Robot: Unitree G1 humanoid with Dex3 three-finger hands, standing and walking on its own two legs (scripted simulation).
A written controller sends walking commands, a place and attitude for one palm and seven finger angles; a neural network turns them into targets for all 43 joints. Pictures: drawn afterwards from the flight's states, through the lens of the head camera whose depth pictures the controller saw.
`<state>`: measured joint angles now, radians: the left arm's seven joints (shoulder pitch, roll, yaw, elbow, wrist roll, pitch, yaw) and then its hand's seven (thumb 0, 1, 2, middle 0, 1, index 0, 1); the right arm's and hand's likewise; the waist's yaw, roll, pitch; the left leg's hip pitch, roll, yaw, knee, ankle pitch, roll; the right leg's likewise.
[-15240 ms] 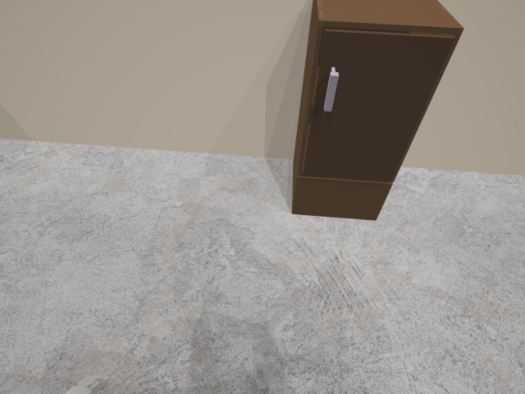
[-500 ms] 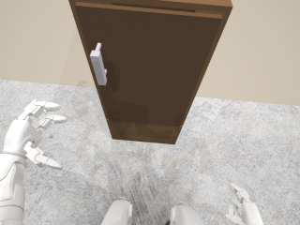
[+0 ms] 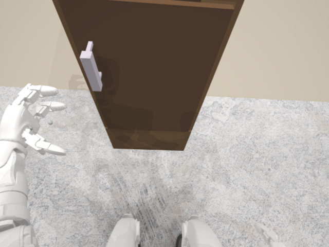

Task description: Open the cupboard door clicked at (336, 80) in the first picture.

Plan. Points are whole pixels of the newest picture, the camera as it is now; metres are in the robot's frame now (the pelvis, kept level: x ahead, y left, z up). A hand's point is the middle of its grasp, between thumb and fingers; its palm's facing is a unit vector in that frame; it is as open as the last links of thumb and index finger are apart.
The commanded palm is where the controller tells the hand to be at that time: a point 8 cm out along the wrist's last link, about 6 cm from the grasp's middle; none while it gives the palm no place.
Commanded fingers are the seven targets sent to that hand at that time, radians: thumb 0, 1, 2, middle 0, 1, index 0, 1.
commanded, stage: move the hooked fingers beside the handle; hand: left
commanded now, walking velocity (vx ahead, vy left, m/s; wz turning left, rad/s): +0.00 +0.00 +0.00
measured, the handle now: (93, 67) +0.57 +0.21 +0.04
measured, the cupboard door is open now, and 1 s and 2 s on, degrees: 0 0 0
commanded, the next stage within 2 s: slide the fingers in behind the handle in 1.74 s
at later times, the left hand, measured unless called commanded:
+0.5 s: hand (61, 98) +0.45 +0.26 +0.05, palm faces -0.03 -1.00 -0.03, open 14.0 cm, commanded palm +0.43 +0.31 +0.05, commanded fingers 0.00 -0.50 0.30 -0.30 -1.20 -0.30 -1.20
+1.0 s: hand (66, 78) +0.51 +0.26 +0.05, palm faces -0.03 -1.00 -0.03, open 14.0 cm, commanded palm +0.50 +0.30 +0.04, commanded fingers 0.00 -0.50 0.30 -0.30 -1.20 -0.30 -1.20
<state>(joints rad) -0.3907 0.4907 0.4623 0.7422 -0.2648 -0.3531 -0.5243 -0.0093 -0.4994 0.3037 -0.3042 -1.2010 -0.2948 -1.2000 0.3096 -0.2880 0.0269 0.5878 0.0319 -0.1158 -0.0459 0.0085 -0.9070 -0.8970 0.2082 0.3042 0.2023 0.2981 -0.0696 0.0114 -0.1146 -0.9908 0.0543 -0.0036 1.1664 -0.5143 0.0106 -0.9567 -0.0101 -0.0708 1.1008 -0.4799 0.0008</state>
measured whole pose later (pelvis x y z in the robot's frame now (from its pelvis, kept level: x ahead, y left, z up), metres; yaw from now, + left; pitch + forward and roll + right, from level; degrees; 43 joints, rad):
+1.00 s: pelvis -0.01 +0.01 -0.02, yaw -2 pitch +27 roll -5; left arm -0.94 0.76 0.54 1.19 -0.08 -0.34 -0.48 -0.01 -0.50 0.30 -0.30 -1.20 -0.30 -1.20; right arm 0.36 -0.29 0.07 0.60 0.00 0.03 -0.02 0.00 -0.91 -0.90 0.21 0.30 0.20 0.30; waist -0.20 0.02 -0.10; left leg -1.23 0.08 -0.02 1.27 -0.52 0.02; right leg -1.18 0.01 -0.08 1.17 -0.46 0.01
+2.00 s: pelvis -0.01 +0.00 -0.02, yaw -2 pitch +27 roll -5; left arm -0.90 0.70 0.50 1.15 -0.10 -0.38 -0.46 -0.01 -0.50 0.30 -0.30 -1.20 -0.29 -1.20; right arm 0.35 -0.28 0.06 0.61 0.00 0.06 -0.01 0.00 -0.91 -0.90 0.21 0.30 0.20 0.30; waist -0.19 0.02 -0.10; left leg -1.20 0.07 -0.02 1.26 -0.53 0.02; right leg -1.15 0.01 -0.08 1.16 -0.47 0.00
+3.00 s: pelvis +0.00 +0.00 -0.01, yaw -1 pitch +25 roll -3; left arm -0.84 0.48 0.40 1.09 -0.09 -0.43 -0.24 -0.01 -0.50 0.30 -0.30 -1.20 -0.28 -1.20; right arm 0.35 -0.25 0.03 0.61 -0.02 0.06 0.02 0.00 -0.91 -0.90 0.21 0.30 0.20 0.30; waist -0.17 0.03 -0.12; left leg -1.12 0.06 0.00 1.21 -0.53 0.01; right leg -1.09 0.00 -0.06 1.14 -0.48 0.00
